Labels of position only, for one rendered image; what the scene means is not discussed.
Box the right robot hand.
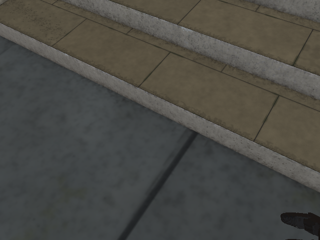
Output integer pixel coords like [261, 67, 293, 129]
[280, 212, 320, 240]

